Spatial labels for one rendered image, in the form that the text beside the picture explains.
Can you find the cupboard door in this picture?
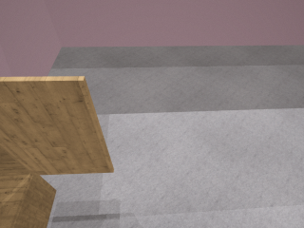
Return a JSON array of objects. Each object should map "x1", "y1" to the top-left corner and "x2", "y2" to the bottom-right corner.
[{"x1": 0, "y1": 76, "x2": 114, "y2": 176}]

